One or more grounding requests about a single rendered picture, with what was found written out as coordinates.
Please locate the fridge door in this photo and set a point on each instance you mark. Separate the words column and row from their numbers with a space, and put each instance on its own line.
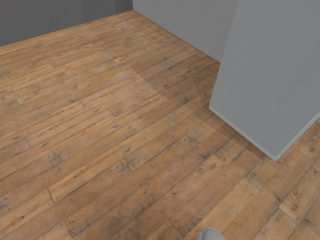
column 268, row 83

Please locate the robot right thigh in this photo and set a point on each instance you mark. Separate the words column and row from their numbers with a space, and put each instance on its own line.
column 210, row 234

